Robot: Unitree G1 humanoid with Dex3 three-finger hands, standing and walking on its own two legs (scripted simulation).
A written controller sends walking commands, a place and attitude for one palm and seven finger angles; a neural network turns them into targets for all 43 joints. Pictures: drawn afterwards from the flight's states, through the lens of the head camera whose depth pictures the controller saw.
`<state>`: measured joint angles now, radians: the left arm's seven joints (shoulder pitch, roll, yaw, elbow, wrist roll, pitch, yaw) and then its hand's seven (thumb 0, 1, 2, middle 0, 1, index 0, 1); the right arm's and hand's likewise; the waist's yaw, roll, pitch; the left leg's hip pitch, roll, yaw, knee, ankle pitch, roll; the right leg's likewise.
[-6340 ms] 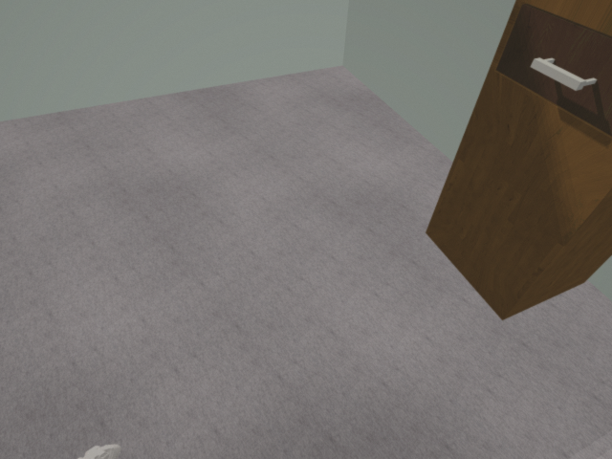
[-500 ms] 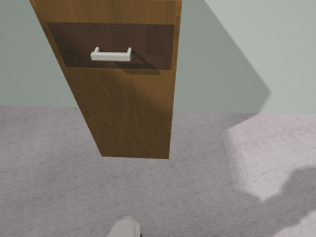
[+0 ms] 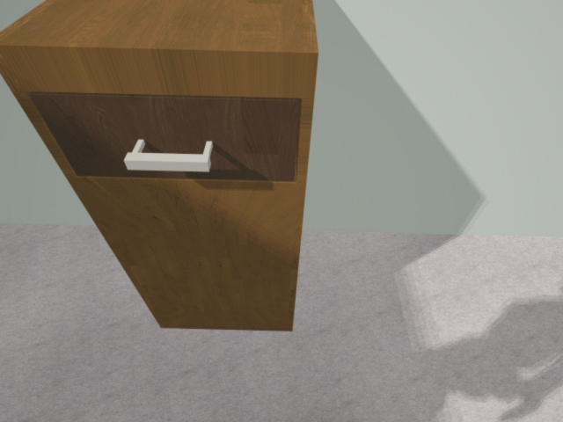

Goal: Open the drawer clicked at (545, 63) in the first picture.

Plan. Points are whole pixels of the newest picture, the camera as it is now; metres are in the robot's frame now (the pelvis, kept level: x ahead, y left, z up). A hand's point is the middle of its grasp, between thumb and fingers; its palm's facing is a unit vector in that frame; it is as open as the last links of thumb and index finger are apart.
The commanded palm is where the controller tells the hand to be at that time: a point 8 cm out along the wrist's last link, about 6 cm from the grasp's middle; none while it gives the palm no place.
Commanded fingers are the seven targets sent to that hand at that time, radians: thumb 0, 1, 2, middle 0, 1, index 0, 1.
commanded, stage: come to a stop and stand still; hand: left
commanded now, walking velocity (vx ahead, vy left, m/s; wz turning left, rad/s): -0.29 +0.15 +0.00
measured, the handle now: (171, 154) +0.52 +0.22 +0.09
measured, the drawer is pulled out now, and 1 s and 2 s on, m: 0.00 0.00 0.00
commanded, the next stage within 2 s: look again from close up in 1.30 s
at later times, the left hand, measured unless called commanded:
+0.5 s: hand out of the picture +0.00 +0.25 -0.18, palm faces +0.11 -0.97 -0.22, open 7.4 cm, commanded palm none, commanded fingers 0.00 0.90 0.90 -0.20 -0.30 -0.20 -0.30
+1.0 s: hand out of the picture +0.00 +0.16 -0.15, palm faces +0.05 -0.97 -0.25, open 7.2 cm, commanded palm none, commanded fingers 0.00 0.90 0.90 -0.20 -0.30 -0.20 -0.30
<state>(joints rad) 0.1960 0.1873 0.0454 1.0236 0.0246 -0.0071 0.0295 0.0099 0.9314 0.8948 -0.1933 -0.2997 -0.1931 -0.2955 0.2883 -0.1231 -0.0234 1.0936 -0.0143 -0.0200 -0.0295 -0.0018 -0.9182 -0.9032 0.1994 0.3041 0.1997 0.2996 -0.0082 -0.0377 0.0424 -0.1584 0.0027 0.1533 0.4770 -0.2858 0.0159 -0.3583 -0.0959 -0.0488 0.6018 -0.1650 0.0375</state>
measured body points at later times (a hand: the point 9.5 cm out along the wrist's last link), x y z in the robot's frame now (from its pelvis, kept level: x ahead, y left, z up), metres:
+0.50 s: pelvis -0.04 +0.04 +0.00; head -0.04 +0.07 +0.45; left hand -0.01 +0.30 -0.16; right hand +0.02 -0.20 -0.13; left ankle -0.07 +0.16 -0.73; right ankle +0.03 -0.11 -0.70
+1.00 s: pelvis -0.04 -0.02 +0.01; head -0.03 -0.05 +0.46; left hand +0.00 +0.21 -0.14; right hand -0.08 -0.25 -0.16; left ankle -0.07 +0.13 -0.71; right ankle -0.06 -0.10 -0.73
